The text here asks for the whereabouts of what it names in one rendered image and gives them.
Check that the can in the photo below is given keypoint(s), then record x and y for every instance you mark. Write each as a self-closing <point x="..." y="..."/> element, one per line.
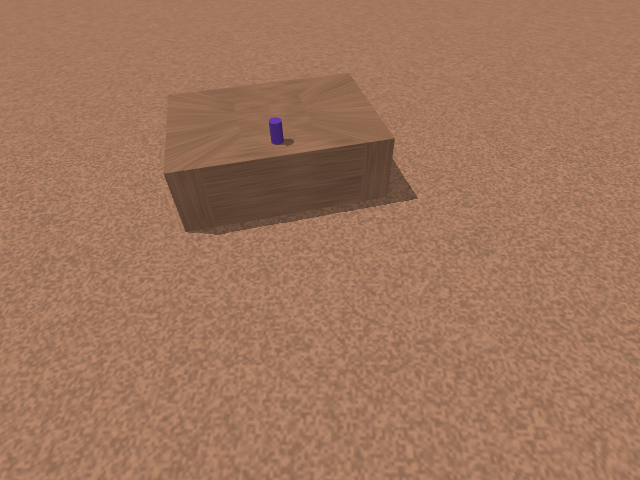
<point x="276" y="130"/>

